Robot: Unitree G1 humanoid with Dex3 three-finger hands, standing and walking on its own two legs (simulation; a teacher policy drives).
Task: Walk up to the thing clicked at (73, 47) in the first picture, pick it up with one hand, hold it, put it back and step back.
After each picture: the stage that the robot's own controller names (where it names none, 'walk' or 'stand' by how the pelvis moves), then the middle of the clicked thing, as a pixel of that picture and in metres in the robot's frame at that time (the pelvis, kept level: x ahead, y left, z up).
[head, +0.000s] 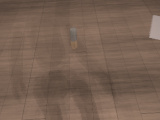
stand; (73, 38) +1.35 +0.16 -0.65
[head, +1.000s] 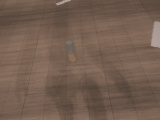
walk; (70, 51) +1.22 +0.27 -0.65
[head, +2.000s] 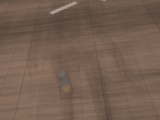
walk; (64, 82) +0.78 +0.28 -0.65
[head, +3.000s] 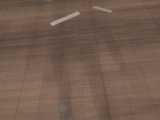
walk; (65, 115) +0.49 +0.23 -0.65
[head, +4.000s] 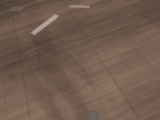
walk; out of the picture +0.40 +0.02 -0.62
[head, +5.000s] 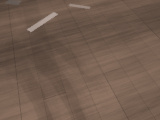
stand; out of the picture +0.34 +0.01 -0.62
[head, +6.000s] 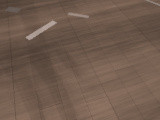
walk; out of the picture +0.29 +0.02 -0.65
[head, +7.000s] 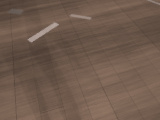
stand; out of the picture +0.26 +0.04 -0.66
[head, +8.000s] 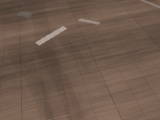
stand; out of the picture +0.22 +0.00 -0.65
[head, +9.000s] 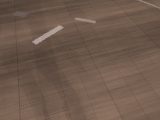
stand; out of the picture +0.25 -0.02 -0.62
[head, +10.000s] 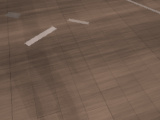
stand; out of the picture +0.25 +0.02 -0.65
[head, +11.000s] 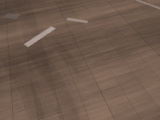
stand; out of the picture +0.23 +0.04 -0.66
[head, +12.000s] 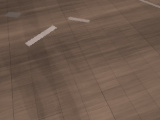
stand; out of the picture +0.22 +0.03 -0.66
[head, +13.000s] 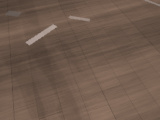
go down; out of the picture +0.22 +0.04 -0.66
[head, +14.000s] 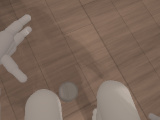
go down; (67, 94) +0.31 +0.03 -0.29
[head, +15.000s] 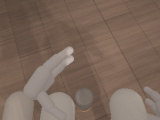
go down; (84, 101) +0.31 +0.02 -0.29
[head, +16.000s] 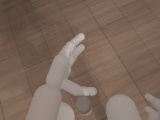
go down; (84, 106) +0.30 +0.02 -0.36
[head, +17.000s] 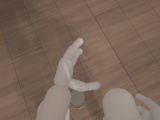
go down; (77, 100) +0.31 +0.02 -0.33
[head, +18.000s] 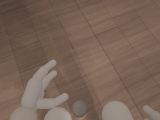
go down; (79, 111) +0.30 +0.02 -0.40
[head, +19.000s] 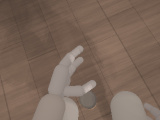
go down; (89, 101) +0.30 +0.02 -0.35
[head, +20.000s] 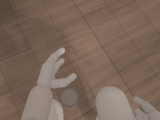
go down; (69, 100) +0.31 +0.02 -0.32
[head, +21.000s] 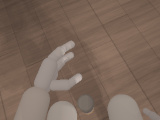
go down; (86, 105) +0.30 +0.02 -0.36
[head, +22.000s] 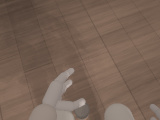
go down; (82, 112) +0.29 +0.02 -0.41
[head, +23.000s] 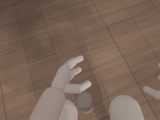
go down; (85, 104) +0.32 +0.02 -0.35
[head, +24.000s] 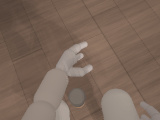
go down; (77, 99) +0.31 +0.02 -0.34
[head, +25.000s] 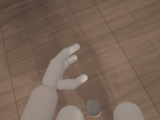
go down; (94, 109) +0.29 +0.02 -0.41
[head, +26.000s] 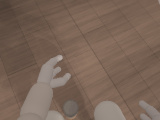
go down; (70, 110) +0.30 +0.02 -0.41
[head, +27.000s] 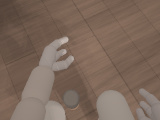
go down; (72, 101) +0.32 +0.03 -0.35
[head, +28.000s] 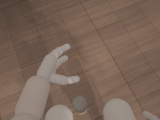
go down; (80, 106) +0.31 +0.03 -0.40
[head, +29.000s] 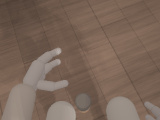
go down; (83, 104) +0.31 +0.02 -0.38
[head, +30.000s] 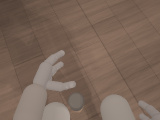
go down; (76, 103) +0.31 +0.03 -0.37
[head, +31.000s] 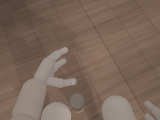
go down; (77, 104) +0.31 +0.03 -0.37
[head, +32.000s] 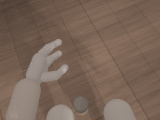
go down; (81, 106) +0.30 +0.03 -0.41
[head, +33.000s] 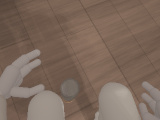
go down; (69, 92) +0.34 +0.03 -0.28
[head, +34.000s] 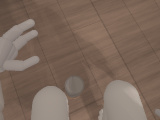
go down; (73, 89) +0.33 +0.03 -0.28
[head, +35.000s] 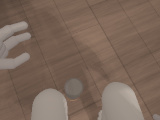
go down; (73, 91) +0.33 +0.03 -0.29
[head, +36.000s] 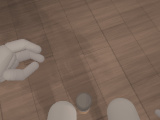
hold; (83, 104) +0.32 +0.02 -0.38
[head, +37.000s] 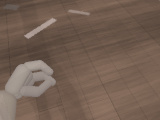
hold; out of the picture +0.25 +0.02 -0.61
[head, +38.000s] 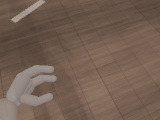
go down; out of the picture +0.26 +0.03 -0.58
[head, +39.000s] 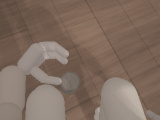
go down; (68, 86) +0.34 +0.04 -0.25
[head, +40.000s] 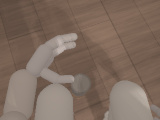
go down; (79, 88) +0.33 +0.03 -0.26
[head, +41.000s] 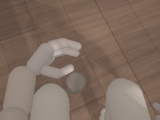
go down; (74, 86) +0.34 +0.03 -0.25
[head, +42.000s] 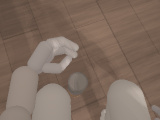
go down; (76, 86) +0.34 +0.03 -0.26
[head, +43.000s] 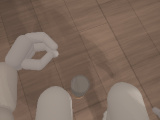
hold; (78, 88) +0.34 +0.03 -0.28
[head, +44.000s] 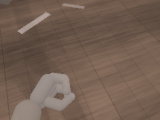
hold; out of the picture +0.25 +0.01 -0.59
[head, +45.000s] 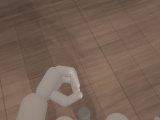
hold; (83, 116) +0.30 +0.02 -0.47
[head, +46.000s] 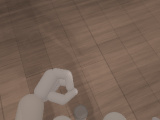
hold; (80, 115) +0.30 +0.03 -0.47
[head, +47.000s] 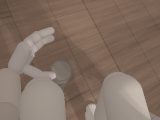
withdraw; (58, 78) +0.36 +0.06 -0.20
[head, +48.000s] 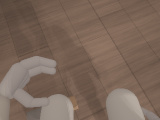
hold; (53, 110) +0.29 +0.17 -0.40
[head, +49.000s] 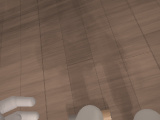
withdraw; (90, 118) +0.26 +0.16 -0.52
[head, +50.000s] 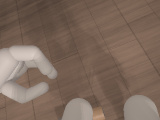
hold; (81, 118) +0.26 +0.16 -0.44
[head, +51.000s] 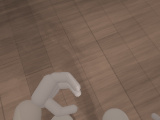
crouch; out of the picture +0.20 +0.17 -0.54
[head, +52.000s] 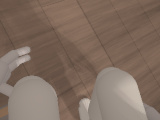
withdraw; (14, 111) +0.24 +0.19 -0.28
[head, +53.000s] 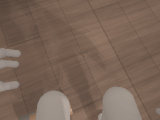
stand; (46, 115) +0.24 +0.17 -0.41
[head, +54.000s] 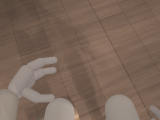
withdraw; out of the picture +0.23 +0.17 -0.47
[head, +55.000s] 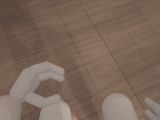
crouch; out of the picture +0.24 +0.15 -0.42
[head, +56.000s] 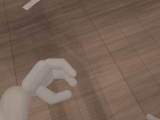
crouch; out of the picture +0.19 +0.15 -0.59
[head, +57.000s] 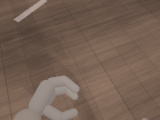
crouch; out of the picture +0.19 +0.15 -0.60
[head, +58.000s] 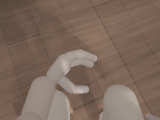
withdraw; (47, 114) +0.24 +0.17 -0.39
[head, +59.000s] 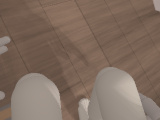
stand; (16, 110) +0.23 +0.17 -0.28
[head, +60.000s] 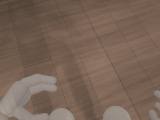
crouch; out of the picture +0.21 +0.16 -0.51
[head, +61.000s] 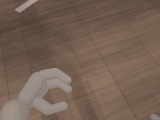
crouch; out of the picture +0.19 +0.15 -0.59
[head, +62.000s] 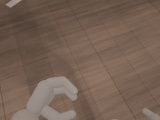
crouch; out of the picture +0.19 +0.15 -0.57
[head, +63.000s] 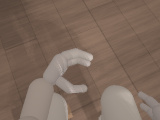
withdraw; (46, 119) +0.24 +0.17 -0.38
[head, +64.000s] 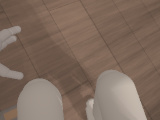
rise; (26, 109) +0.24 +0.18 -0.30
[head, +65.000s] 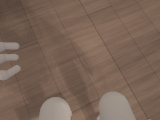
lower; (47, 117) +0.24 +0.17 -0.46
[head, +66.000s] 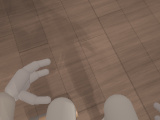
withdraw; (54, 117) +0.23 +0.17 -0.48
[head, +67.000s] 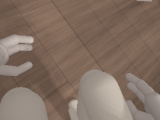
stand; out of the picture +0.25 +0.18 -0.30
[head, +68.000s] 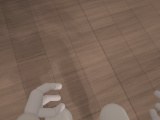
hold; out of the picture +0.21 +0.16 -0.51
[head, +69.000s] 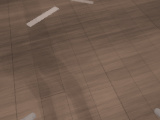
stand; out of the picture +0.17 +0.15 -0.65
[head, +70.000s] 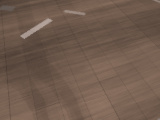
stand; out of the picture +0.15 +0.16 -0.68
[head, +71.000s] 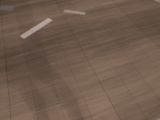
stand; out of the picture +0.15 +0.15 -0.68
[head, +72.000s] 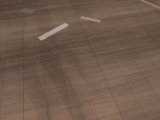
stand; out of the picture +0.18 +0.14 -0.74
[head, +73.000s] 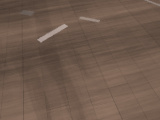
stand; out of the picture +0.17 +0.16 -0.75
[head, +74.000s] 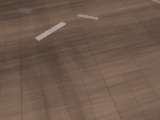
walk; out of the picture +0.16 +0.17 -0.75
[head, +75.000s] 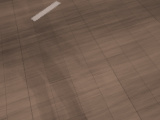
walk; out of the picture +0.31 +0.13 -0.73
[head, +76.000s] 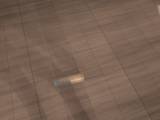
walk; (68, 80) +0.66 +0.14 -0.71
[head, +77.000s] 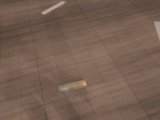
stand; (72, 86) +0.80 +0.18 -0.73
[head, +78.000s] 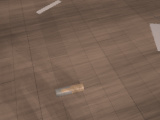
stand; (69, 89) +0.76 +0.15 -0.75
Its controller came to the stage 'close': no
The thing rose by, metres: 0.00
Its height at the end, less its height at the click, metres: -0.09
